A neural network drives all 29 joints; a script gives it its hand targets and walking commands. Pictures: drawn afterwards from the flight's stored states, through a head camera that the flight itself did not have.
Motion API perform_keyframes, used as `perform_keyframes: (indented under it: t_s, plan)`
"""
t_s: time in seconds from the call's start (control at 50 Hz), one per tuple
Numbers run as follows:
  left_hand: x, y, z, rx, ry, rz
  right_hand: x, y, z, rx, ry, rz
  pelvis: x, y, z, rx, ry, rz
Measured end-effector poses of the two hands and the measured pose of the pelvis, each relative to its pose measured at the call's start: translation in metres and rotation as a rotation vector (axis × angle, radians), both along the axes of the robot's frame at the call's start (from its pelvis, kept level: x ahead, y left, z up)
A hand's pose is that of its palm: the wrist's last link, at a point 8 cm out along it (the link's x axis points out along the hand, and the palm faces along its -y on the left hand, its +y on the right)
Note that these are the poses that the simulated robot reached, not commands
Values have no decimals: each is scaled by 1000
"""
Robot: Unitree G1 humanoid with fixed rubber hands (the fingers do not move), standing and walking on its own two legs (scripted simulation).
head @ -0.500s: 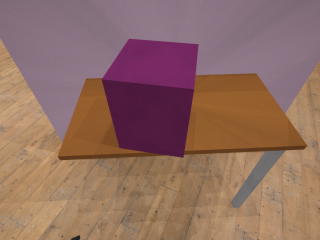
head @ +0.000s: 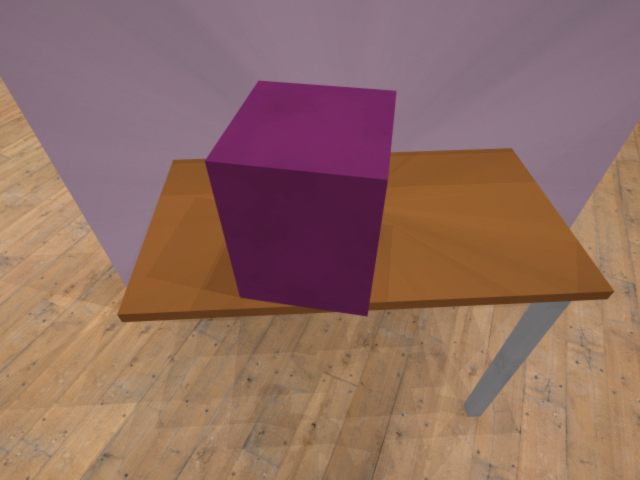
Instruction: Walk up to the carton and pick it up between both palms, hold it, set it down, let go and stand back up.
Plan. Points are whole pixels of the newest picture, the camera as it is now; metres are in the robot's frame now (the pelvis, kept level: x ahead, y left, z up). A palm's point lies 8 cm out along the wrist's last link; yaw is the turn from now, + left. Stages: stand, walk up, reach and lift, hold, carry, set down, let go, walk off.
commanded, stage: stand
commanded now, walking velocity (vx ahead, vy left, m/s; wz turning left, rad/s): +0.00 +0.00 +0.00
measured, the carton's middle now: (313, 200) +0.55 +0.03 +0.06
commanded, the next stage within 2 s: none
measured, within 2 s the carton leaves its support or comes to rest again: neither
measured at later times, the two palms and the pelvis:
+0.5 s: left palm out of the picture +0.10 +0.25 -0.10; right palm out of the picture +0.09 -0.25 -0.10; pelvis +0.00 +0.00 +0.00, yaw +0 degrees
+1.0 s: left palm out of the picture +0.08 +0.26 -0.10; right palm out of the picture +0.07 -0.25 -0.10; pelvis +0.00 +0.00 +0.00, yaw +0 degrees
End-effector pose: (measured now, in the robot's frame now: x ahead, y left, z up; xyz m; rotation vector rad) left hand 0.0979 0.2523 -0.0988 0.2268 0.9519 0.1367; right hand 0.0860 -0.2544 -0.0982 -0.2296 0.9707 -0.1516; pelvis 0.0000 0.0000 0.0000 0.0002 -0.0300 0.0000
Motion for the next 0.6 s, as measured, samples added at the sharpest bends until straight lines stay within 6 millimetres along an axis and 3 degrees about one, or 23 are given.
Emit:
perform_keyframes:
  t_s: [0.6]
  plan:
    - [-3,2,-2,6,26,7,-2,0,-2,0,22,-9,4,1,1,1,1,0]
